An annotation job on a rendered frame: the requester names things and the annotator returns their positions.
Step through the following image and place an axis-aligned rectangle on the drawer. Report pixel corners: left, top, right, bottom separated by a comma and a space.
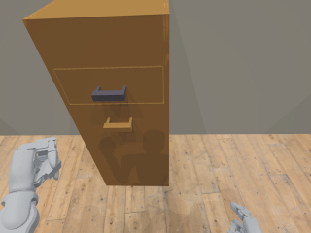
54, 65, 163, 104

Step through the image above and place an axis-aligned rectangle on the robot left forearm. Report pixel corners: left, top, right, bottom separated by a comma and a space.
0, 190, 40, 233

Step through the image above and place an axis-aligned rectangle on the handle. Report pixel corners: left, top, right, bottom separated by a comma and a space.
91, 85, 126, 102
103, 122, 132, 132

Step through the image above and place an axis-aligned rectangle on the left robot hand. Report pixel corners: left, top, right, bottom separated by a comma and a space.
8, 137, 62, 194

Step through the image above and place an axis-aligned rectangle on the right robot hand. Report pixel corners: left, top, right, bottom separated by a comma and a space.
227, 202, 263, 233

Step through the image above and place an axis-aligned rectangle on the cabinet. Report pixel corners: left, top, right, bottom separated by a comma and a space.
22, 0, 170, 186

